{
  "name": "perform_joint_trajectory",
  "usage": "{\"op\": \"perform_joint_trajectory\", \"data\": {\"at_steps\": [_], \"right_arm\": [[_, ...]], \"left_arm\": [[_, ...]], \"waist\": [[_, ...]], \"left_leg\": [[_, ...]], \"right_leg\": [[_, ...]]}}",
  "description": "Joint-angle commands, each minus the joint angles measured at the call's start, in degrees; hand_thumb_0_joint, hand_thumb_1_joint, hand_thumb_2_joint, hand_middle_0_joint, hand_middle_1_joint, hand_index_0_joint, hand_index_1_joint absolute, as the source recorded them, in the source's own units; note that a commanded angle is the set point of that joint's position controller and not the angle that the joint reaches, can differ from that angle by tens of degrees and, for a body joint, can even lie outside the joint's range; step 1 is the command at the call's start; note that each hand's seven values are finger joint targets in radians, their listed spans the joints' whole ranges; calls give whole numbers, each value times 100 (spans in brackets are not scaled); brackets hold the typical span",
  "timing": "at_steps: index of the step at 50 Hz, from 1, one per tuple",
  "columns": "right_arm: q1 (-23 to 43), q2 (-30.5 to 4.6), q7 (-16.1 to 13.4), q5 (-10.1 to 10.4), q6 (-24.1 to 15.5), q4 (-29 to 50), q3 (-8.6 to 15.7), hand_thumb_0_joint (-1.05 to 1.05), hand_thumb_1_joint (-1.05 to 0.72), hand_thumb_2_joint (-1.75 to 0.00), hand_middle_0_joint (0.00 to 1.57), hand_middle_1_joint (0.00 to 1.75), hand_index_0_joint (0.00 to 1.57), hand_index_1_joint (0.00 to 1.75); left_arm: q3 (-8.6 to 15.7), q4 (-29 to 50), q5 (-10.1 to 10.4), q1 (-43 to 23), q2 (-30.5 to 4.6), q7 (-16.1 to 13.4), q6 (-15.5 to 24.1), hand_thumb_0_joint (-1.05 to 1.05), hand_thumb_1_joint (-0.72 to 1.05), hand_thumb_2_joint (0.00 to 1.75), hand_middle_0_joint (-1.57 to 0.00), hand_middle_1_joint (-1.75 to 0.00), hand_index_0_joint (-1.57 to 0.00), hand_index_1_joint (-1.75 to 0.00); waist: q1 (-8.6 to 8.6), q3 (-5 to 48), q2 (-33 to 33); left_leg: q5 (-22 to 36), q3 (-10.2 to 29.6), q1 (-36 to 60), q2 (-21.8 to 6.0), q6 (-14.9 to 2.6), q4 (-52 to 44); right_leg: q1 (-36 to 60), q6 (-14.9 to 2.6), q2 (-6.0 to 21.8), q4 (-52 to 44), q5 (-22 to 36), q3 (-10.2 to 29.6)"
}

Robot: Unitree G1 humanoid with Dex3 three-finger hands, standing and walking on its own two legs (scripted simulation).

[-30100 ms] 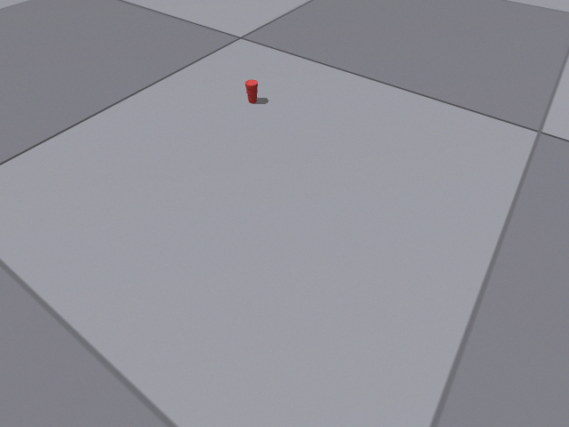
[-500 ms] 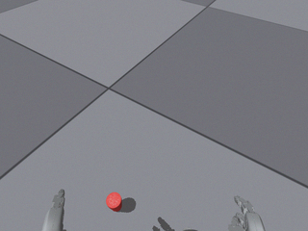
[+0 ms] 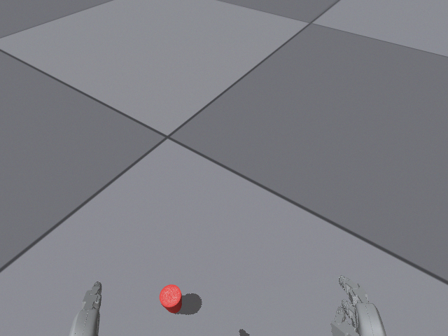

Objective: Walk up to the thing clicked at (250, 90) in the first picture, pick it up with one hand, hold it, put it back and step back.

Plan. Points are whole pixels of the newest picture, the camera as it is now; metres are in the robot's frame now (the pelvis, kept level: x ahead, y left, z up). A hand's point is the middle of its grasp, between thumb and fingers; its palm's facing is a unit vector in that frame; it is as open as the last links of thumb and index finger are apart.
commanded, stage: home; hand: left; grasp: from the side
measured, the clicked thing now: (172, 301) +0.39 +0.19 -0.66
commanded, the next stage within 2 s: stand in 1.24 s
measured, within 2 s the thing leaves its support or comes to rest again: neither
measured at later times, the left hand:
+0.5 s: hand out of the picture +0.15 +0.17 -0.06, palm faces +0.09 -0.95 -0.29, open 17.5 cm
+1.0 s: hand out of the picture +0.16 +0.17 -0.06, palm faces +0.10 -0.95 -0.28, open 17.5 cm
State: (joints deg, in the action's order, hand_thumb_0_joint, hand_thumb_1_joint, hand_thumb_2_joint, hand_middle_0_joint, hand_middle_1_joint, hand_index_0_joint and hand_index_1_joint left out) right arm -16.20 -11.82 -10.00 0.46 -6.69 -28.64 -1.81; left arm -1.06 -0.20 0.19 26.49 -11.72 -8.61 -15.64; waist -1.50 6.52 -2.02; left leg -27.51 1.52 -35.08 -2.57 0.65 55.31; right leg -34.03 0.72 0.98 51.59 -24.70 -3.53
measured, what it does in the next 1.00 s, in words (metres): stands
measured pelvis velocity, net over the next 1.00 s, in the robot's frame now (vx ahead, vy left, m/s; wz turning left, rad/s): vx -0.01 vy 0.00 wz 0.00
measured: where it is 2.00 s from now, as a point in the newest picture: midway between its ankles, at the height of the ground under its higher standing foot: outside the picture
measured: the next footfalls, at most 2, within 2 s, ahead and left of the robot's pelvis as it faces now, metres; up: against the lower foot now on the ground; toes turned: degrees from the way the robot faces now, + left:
none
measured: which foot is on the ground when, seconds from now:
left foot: down 0.00-1.00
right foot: down 0.00-1.00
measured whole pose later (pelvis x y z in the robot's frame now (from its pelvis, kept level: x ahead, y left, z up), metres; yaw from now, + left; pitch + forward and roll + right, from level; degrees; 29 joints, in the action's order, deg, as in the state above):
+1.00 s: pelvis -0.01 +0.00 +0.00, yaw +0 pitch +6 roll -2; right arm -16.0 -11.6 -10.2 0.1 -8.6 -30.4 -1.4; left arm -0.9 -2.0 0.0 26.1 -11.4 -7.8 -14.1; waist -1.2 6.0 -1.8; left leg -26.7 1.3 -34.1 -2.6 0.9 54.3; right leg -33.5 0.4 0.9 51.3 -24.1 -3.2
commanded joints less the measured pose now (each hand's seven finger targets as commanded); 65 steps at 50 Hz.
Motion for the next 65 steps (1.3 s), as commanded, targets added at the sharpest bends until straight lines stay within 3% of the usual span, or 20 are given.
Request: {"op": "perform_joint_trajectory", "data": {"at_steps": [1, 7, 11, 14, 19, 21, 23, 27, 30, 38, 42, 46, 47, 50, 51, 53, 54, 58, 60, 65], "right_arm": [[409, -672, -82, 1, -328, 882, 286, 0, -90, -90, 20, 30, 20, 30], [445, -666, -76, 1, -354, 895, 282, 0, -90, -90, 20, 30, 20, 30], [426, -665, -65, -1, -387, 848, 283, 0, -90, -90, 20, 30, 20, 30], [367, -683, -86, -15, -407, 841, 311, 0, -90, -90, 20, 30, 20, 30], [448, -667, -86, -8, -433, 821, 280, 0, -90, -90, 20, 30, 20, 30], [433, -668, -111, -14, -453, 827, 301, 0, -90, -90, 20, 30, 20, 30], [432, -649, -107, -11, -474, 823, 281, 0, -90, -90, 20, 30, 20, 30], [486, -645, -95, -8, -492, 810, 272, 0, -90, -90, 20, 30, 20, 30], [442, -657, -122, -16, -503, 812, 292, 0, -90, -90, 20, 30, 20, 30], [459, -642, -122, -22, -535, 775, 280, 0, -90, -90, 20, 30, 20, 30], [375, -661, -138, -35, -521, 730, 316, 0, -90, -90, 20, 30, 20, 30], [400, -662, -116, -44, -486, 719, 317, 0, -90, -90, 20, 30, 20, 30], [417, -673, -109, -34, -502, 717, 311, 0, -90, -90, 20, 30, 20, 30], [406, -664, -96, -26, -493, 714, 311, 0, -90, -90, 20, 30, 20, 30], [452, -667, -91, -29, -492, 748, 304, 0, -90, -90, 20, 30, 20, 30], [445, -649, -84, -30, -508, 756, 303, 0, -90, -90, 20, 30, 20, 30], [429, -664, -97, -27, -508, 770, 319, 0, -90, -90, 20, 30, 20, 30], [435, -663, -83, -18, -520, 781, 305, 0, -90, -90, 20, 30, 20, 30], [402, -675, -87, -26, -499, 768, 329, 0, -90, -90, 20, 30, 20, 30], [368, -658, -104, -27, -498, 753, 308, 0, -90, -90, 20, 30, 20, 30]], "left_arm": [[349, 1061, -16, -170, -544, -29, 286, 0, -57, 4, -5, -5, -5, -5], [327, 908, -22, -204, -505, -13, 317, 0, -57, 4, -5, -5, -5, -5], [360, 929, -29, -201, -543, 2, 345, 0, -57, 4, -5, -5, -5, -5], [344, 866, -38, -181, -499, -3, 352, 0, -58, 4, -5, -5, -5, -5], [325, 925, -26, -391, -521, 17, 383, 0, -56, 5, -5, -5, -5, -5], [332, 882, -41, -293, -530, 17, 374, 0, -56, 5, -5, -5, -5, -5], [413, 887, -35, -298, -589, 16, 393, 0, -55, 6, -5, -6, -5, -6], [341, 926, -22, -373, -541, 25, 406, 0, -55, 5, -5, -6, -5, -6], [407, 951, -29, -265, -597, 40, 413, 0, -55, 5, -5, -6, -5, -6], [371, 977, -31, -320, -570, 27, 448, 0, -56, 5, -5, -6, -5, -5], [408, 940, -45, -208, -575, 32, 450, 0, -57, 5, -5, -5, -5, -5], [346, 917, -47, -166, -515, 35, 448, 0, -57, 5, -5, -5, -5, -5], [284, 912, -40, -317, -474, 38, 441, 0, -57, 4, -5, -5, -5, -5], [423, 841, -44, -211, -563, 10, 430, 0, -55, 6, -5, -6, -5, -6], [311, 875, -41, -269, -500, 34, 432, 0, -56, 5, -5, -6, -5, -6], [306, 879, -33, -295, -450, 32, 435, 0, -54, 6, -5, -6, -5, -6], [428, 866, -45, -244, -575, 27, 428, 0, -54, 6, -5, -6, -5, -6], [316, 892, -34, -221, -469, 47, 418, 0, -54, 6, -5, -6, -5, -6], [376, 1080, -32, -263, -568, 35, 443, 0, -57, 5, -5, -5, -5, -5], [354, 937, -37, -278, -534, 32, 424, 0, -55, 6, -5, -6, -5, -6]], "waist": [[15, 431, 46], [0, 233, 23], [47, 320, 31], [-15, 452, 12], [20, 205, 56], [2, 391, 131], [11, 312, 145], [29, 168, 29], [21, 431, 126], [39, 355, 18], [23, 608, 65], [38, 532, 21], [3, 391, 61], [84, 329, -16], [47, 248, -63], [41, 255, 62], [58, 357, 37], [36, 311, 84], [70, 542, -96], [9, 386, 109]], "left_leg": [[1226, -129, 316, 211, -78, -987], [814, -108, 222, 199, -86, -1128], [943, -99, 250, 198, -86, -1119], [1026, -93, 343, 175, -75, -1105], [579, -134, 200, 209, -106, -1157], [693, -165, 272, 220, -116, -1093], [643, -195, 247, 237, -125, -1058], [387, -182, 156, 243, -121, -1139], [608, -181, 250, 240, -132, -1056], [592, -192, 237, 246, -121, -1060], [1252, -173, 415, 224, -100, -943], [1354, -150, 423, 201, -84, -984], [1243, -112, 392, 188, -81, -1056], [1093, -116, 338, 188, -75, -1115], [913, -110, 318, 186, -74, -1172], [921, -108, 302, 184, -84, -1137], [948, -139, 311, 208, -94, -1091], [891, -138, 326, 201, -94, -1111], [1137, -84, 400, 187, -70, -1117], [1143, -145, 364, 200, -100, -1017]], "right_leg": [[487, -89, -173, -861, 1007, -50], [355, -92, -190, -910, 621, -72], [445, -104, -179, -875, 727, -65], [445, -107, -212, -833, 797, -79], [330, -89, -166, -983, 408, -28], [392, -75, -153, -1012, 511, -4], [377, -62, -131, -1063, 481, 37], [285, -77, -134, -1076, 241, 6], [392, -68, -135, -1043, 429, 35], [357, -76, -128, -1039, 433, 33], [524, -77, -151, -897, 1067, 2], [529, -102, -167, -863, 1121, -19], [480, -109, -187, -843, 992, -51], [467, -111, -184, -872, 848, -61], [360, -110, -196, -893, 694, -74], [416, -97, -187, -926, 708, -77], [432, -87, -171, -946, 742, -45], [408, -92, -170, -926, 699, -50], [491, -120, -195, -822, 890, -80], [448, -81, -163, -917, 948, -28]]}}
